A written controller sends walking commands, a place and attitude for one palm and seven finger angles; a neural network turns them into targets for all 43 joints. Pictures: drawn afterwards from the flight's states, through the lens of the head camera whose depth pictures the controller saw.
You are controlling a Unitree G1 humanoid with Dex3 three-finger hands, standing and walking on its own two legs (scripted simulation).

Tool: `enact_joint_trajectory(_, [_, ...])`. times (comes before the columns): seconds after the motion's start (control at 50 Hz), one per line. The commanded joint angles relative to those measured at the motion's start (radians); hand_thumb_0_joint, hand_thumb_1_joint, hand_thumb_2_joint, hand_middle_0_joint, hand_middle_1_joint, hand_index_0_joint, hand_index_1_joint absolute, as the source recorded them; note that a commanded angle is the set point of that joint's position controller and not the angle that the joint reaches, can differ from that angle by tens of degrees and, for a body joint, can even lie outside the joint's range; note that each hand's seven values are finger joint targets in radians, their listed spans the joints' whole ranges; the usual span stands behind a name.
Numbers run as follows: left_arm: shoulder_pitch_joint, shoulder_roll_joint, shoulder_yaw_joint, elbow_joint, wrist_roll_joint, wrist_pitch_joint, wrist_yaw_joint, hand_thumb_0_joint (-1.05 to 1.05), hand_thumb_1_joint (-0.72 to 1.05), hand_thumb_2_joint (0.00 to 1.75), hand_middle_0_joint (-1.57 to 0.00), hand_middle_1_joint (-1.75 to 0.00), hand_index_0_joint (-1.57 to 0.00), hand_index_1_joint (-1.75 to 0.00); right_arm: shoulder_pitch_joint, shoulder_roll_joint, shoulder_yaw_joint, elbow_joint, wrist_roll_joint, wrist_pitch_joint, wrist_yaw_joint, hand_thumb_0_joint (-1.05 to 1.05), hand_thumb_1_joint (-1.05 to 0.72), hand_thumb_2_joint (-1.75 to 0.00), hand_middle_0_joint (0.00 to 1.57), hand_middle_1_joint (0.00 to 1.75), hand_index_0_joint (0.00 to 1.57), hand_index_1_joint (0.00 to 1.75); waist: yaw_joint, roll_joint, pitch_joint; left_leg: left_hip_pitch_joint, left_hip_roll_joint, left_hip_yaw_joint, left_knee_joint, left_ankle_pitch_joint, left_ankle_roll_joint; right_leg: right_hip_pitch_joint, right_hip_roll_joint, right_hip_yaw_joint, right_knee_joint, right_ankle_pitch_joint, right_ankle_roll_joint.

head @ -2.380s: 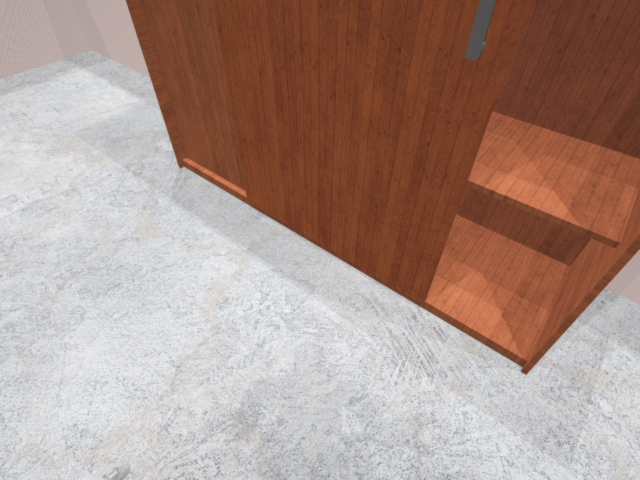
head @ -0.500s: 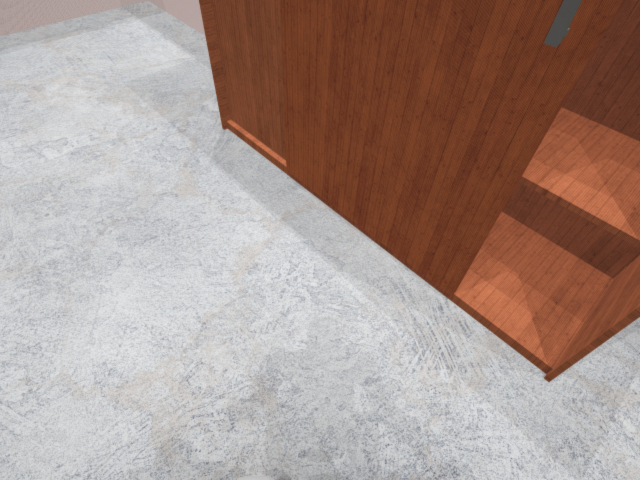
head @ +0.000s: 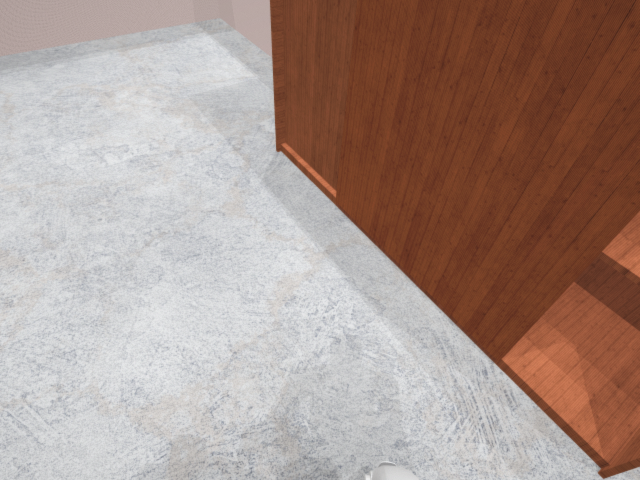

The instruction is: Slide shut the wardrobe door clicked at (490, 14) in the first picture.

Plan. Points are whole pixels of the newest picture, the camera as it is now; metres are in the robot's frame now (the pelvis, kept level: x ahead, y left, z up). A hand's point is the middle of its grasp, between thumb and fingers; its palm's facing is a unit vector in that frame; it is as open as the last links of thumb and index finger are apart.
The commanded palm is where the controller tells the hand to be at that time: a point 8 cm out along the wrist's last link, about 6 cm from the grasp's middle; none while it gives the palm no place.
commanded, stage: turn to face it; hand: left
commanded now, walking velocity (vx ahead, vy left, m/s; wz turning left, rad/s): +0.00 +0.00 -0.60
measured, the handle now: out of the picture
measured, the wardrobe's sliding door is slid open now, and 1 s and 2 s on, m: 0.38 0.38 0.38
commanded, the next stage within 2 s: take the last steps up to it in 1.52 s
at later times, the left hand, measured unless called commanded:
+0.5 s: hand (235, 468) +0.18 +0.12 -0.17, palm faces -0.12 -0.97 -0.23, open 7.4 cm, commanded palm none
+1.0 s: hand (206, 394) +0.28 +0.19 -0.18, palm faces -0.45 -0.86 -0.24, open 7.4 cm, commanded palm none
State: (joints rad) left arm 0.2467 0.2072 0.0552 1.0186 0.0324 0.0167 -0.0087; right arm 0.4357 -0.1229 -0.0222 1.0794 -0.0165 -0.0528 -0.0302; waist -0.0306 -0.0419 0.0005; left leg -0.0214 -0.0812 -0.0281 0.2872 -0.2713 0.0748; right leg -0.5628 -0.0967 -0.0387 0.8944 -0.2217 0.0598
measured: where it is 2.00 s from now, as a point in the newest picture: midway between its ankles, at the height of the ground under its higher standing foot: outside the picture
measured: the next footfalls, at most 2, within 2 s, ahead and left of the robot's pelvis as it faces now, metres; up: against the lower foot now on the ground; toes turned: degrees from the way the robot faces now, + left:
right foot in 0.14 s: +0.19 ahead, -0.13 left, +0.00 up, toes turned -8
left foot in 0.74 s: +0.19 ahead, +0.08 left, +0.00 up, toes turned -23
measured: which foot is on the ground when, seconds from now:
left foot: down 0.00-0.16, up 0.18-0.72, down 0.74-1.00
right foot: up 0.00-0.12, down 0.14-0.74, up 0.76-1.00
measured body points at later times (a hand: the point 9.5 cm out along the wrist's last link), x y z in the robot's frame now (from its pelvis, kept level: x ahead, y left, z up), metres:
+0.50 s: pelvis +0.10 -0.06 +0.00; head +0.13 -0.07 +0.44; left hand +0.19 +0.17 -0.15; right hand +0.16 -0.32 -0.15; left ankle +0.14 +0.11 -0.68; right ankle +0.15 -0.12 -0.74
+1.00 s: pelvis +0.13 +0.01 +0.00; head +0.16 +0.03 +0.45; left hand +0.31 +0.23 -0.16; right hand +0.06 -0.24 -0.12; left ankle +0.15 +0.10 -0.74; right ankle +0.03 -0.11 -0.65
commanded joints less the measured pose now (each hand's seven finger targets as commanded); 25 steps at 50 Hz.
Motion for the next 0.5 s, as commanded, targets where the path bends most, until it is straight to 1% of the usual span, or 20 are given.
enact_joint_trajectory(0.0, [-0.109, 0.009, -0.01, -0.091, -0.013, -0.04, 0.004, 0.0, 0.9, 0.9, -0.2, -0.3, -0.2, -0.3, 0.095, -0.152, -0.034, 0.001, -0.006, -0.011, -0.017, 0.0, -0.9, -0.9, 0.2, 0.3, 0.2, 0.3, -0.026, 0.175, 0.117, 0.055, 0.297, -0.085, 0.008, 0.591, 0.097, -0.043, 0.026, -0.045, -0.169, -0.022, -0.044])
enact_joint_trajectory(0.02, [-0.095, 0.002, -0.007, -0.086, -0.015, -0.04, 0.006, 0.0, 0.9, 0.9, -0.2, -0.3, -0.2, -0.3, 0.079, -0.158, -0.036, 0.003, -0.008, -0.008, -0.019, 0.0, -0.9, -0.9, 0.2, 0.3, 0.2, 0.3, -0.015, 0.182, 0.125, 0.031, 0.304, -0.061, 0.032, 0.633, 0.084, 0.007, 0.031, -0.04, -0.206, -0.013, -0.06])
enact_joint_trajectory(0.04, [-0.071, 0.004, -0.007, -0.077, -0.014, -0.041, 0.007, 0.0, 0.9, 0.9, -0.2, -0.3, -0.2, -0.3, 0.074, -0.163, -0.035, 0.003, -0.008, -0.006, -0.021, 0.0, -0.9, -0.9, 0.2, 0.3, 0.2, 0.3, -0.006, 0.16, 0.119, 0.004, 0.305, -0.047, 0.061, 0.667, 0.072, 0.077, 0.048, -0.043, -0.241, 0.003, -0.073])
enact_joint_trajectory(0.06, [-0.01, 0.012, 0.0, -0.063, -0.013, -0.043, 0.007, 0.0, 0.9, 0.9, -0.2, -0.3, -0.2, -0.3, 0.054, -0.176, -0.038, 0.002, -0.005, -0.005, -0.023, 0.0, -0.9, -0.9, 0.2, 0.3, 0.2, 0.3, 0.029, 0.143, 0.103, -0.018, 0.306, -0.02, 0.118, 0.7, 0.058, 0.164, 0.065, -0.048, -0.279, 0.041, -0.081])
enact_joint_trajectory(0.08, [0.075, 0.031, 0.008, -0.039, -0.011, -0.046, 0.007, 0.0, 0.9, 0.9, -0.2, -0.3, -0.2, -0.3, 0.029, -0.191, -0.043, -0.006, 0.001, -0.004, -0.023, 0.0, -0.9, -0.9, 0.2, 0.3, 0.2, 0.3, 0.068, 0.116, 0.069, -0.048, 0.295, 0.006, 0.203, 0.702, 0.038, 0.276, 0.085, -0.058, -0.322, 0.105, -0.084])
enact_joint_trajectory(0.1, [0.168, 0.07, 0.02, -0.015, -0.007, -0.054, 0.01, 0.0, 0.9, 0.9, -0.2, -0.3, -0.2, -0.3, 0.019, -0.19, -0.047, -0.012, 0.008, -0.004, -0.02, 0.0, -0.9, -0.9, 0.2, 0.3, 0.2, 0.3, 0.107, 0.054, 0.023, -0.108, 0.267, 0.026, 0.329, 0.623, 0.007, 0.414, 0.081, -0.034, -0.383, 0.18, -0.089])
enact_joint_trajectory(0.12, [0.252, 0.134, 0.037, 0.003, 0.002, -0.066, 0.018, 0.0, 0.9, 0.9, -0.2, -0.3, -0.2, -0.3, 0.033, -0.16, -0.044, -0.023, 0.015, -0.003, -0.014, 0.0, -0.9, -0.9, 0.2, 0.3, 0.2, 0.3, 0.135, -0.096, -0.045, -0.254, 0.185, 0.072, 0.584, 0.345, -0.037, 0.571, -0.072, 0.17, -0.393, 0.398, -0.163])
enact_joint_trajectory(0.14, [0.299, 0.198, 0.05, 0.008, -0.005, -0.069, 0.024, 0.0, 0.9, 0.9, -0.2, -0.3, -0.2, -0.3, 0.073, -0.114, -0.04, -0.041, 0.019, -0.005, -0.013, 0.0, -0.9, -0.9, 0.2, 0.3, 0.2, 0.3, 0.106, -0.268, -0.116, -0.42, 0.027, 0.122, 0.904, -0.302, -0.085, 0.651, -0.321, 0.543, -0.504, 0.723, -0.301])
enact_joint_trajectory(0.16, [0.257, 0.186, 0.051, -0.01, -0.026, -0.057, 0.031, 0.0, 0.9, 0.9, -0.2, -0.3, -0.2, -0.3, 0.046, -0.139, -0.044, -0.049, 0.017, 0.008, -0.025, 0.0, -0.9, -0.9, 0.2, 0.3, 0.2, 0.3, 0.092, -0.146, -0.122, -0.411, 0.083, 0.006, 0.962, -0.341, -0.079, 0.584, -0.326, 0.525, -0.553, 0.637, -0.353])
enact_joint_trajectory(0.18, [0.158, 0.167, 0.051, -0.031, -0.026, -0.051, 0.032, 0.0, 0.9, 0.9, -0.2, -0.3, -0.2, -0.3, -0.004, -0.128, -0.042, -0.048, 0.015, 0.018, -0.019, 0.0, -0.9, -0.9, 0.2, 0.3, 0.2, 0.3, 0.075, -0.181, -0.07, -0.432, 0.114, 0.005, 0.989, -0.28, -0.083, 0.494, -0.279, 0.513, -0.609, 0.454, -0.339])
enact_joint_trajectory(0.2, [0.079, 0.128, 0.045, -0.059, -0.026, -0.041, 0.037, 0.0, 0.9, 0.9, -0.2, -0.3, -0.2, -0.3, -0.063, -0.129, -0.045, -0.054, 0.009, 0.029, -0.012, 0.0, -0.9, -0.9, 0.2, 0.3, 0.2, 0.3, 0.061, -0.087, 0.006, -0.436, 0.145, 0.006, 0.987, -0.214, -0.088, 0.371, -0.233, 0.455, -0.637, 0.3, -0.308])
enact_joint_trajectory(0.22, [0.04, 0.106, 0.039, -0.076, -0.024, -0.04, 0.038, 0.0, 0.9, 0.9, -0.2, -0.3, -0.2, -0.3, -0.096, -0.123, -0.041, -0.066, 0.003, 0.038, -0.007, 0.0, -0.9, -0.9, 0.2, 0.3, 0.2, 0.3, 0.047, -0.023, 0.017, -0.429, 0.164, 0.003, 0.959, -0.159, -0.093, 0.304, -0.194, 0.389, -0.644, 0.259, -0.288])
enact_joint_trajectory(0.24, [0.024, 0.093, 0.035, -0.08, -0.022, -0.041, 0.038, 0.0, 0.9, 0.9, -0.2, -0.3, -0.2, -0.3, -0.112, -0.112, -0.04, -0.071, -0.002, 0.049, -0.005, 0.0, -0.9, -0.9, 0.2, 0.3, 0.2, 0.3, 0.035, 0.005, 0.016, -0.41, 0.166, 0.009, 0.921, -0.133, -0.102, 0.261, -0.164, 0.344, -0.648, 0.264, -0.268])
enact_joint_trajectory(0.26, [0.013, 0.097, 0.036, -0.083, -0.02, -0.041, 0.038, 0.0, 0.9, 0.9, -0.2, -0.3, -0.2, -0.3, -0.11, -0.105, -0.041, -0.074, -0.003, 0.06, -0.003, 0.0, -0.9, -0.9, 0.2, 0.3, 0.2, 0.3, 0.022, 0.013, 0.004, -0.397, 0.167, 0.015, 0.881, -0.121, -0.11, 0.238, -0.148, 0.31, -0.648, 0.258, -0.255])
enact_joint_trajectory(0.3, [0.021, 0.105, 0.039, -0.083, -0.015, -0.04, 0.034, 0.0, 0.9, 0.9, -0.2, -0.3, -0.2, -0.3, -0.111, -0.102, -0.044, -0.08, -0.006, 0.071, 0.0, 0.0, -0.9, -0.9, 0.2, 0.3, 0.2, 0.3, 0.022, -0.004, -0.026, -0.404, 0.16, 0.026, 0.814, -0.095, -0.123, 0.262, -0.109, 0.29, -0.64, 0.257, -0.234])
enact_joint_trajectory(0.38, [0.05, 0.126, 0.048, -0.086, -0.017, -0.032, 0.022, 0.0, 0.9, 0.9, -0.2, -0.3, -0.2, -0.3, -0.179, -0.14, -0.055, -0.122, -0.009, 0.08, 0.001, 0.0, -0.9, -0.9, 0.2, 0.3, 0.2, 0.3, 0.038, -0.052, -0.053, -0.489, 0.154, 0.01, 0.778, -0.053, -0.139, 0.339, -0.081, 0.344, -0.645, 0.153, -0.202])
enact_joint_trajectory(0.4, [0.046, 0.132, 0.051, -0.091, -0.014, -0.032, 0.023, 0.0, 0.9, 0.9, -0.2, -0.3, -0.2, -0.3, -0.185, -0.142, -0.055, -0.132, -0.008, 0.077, 0.002, 0.0, -0.9, -0.9, 0.2, 0.3, 0.2, 0.3, 0.036, -0.053, -0.069, -0.493, 0.157, 0.007, 0.752, -0.058, -0.143, 0.363, -0.083, 0.351, -0.634, 0.157, -0.209])
enact_joint_trajectory(0.42, [0.053, 0.133, 0.053, -0.096, -0.013, -0.03, 0.021, 0.0, 0.9, 0.9, -0.2, -0.3, -0.2, -0.3, -0.219, -0.146, -0.056, -0.148, -0.008, 0.076, 0.001, 0.0, -0.9, -0.9, 0.2, 0.3, 0.2, 0.3, 0.048, -0.06, -0.061, -0.494, 0.154, 0.007, 0.725, -0.067, -0.146, 0.358, -0.08, 0.366, -0.631, 0.159, -0.214])
enact_joint_trajectory(0.44, [0.054, 0.142, 0.054, -0.098, -0.012, -0.027, 0.019, 0.0, 0.9, 0.9, -0.2, -0.3, -0.2, -0.3, -0.238, -0.149, -0.056, -0.159, -0.007, 0.076, 0.002, 0.0, -0.9, -0.9, 0.2, 0.3, 0.2, 0.3, 0.049, -0.066, -0.059, -0.497, 0.148, 0.006, 0.706, -0.07, -0.147, 0.368, -0.077, 0.374, -0.629, 0.155, -0.215])
enact_joint_trajectory(0.48, [0.069, 0.15, 0.059, -0.104, -0.011, -0.023, 0.017, 0.0, 0.9, 0.9, -0.2, -0.3, -0.2, -0.3, -0.279, -0.158, -0.056, -0.181, -0.005, 0.074, 0.0, 0.0, -0.9, -0.9, 0.2, 0.3, 0.2, 0.3, 0.064, -0.058, -0.055, -0.495, 0.14, 0.0, 0.659, -0.089, -0.148, 0.381, -0.08, 0.417, -0.622, 0.162, -0.223])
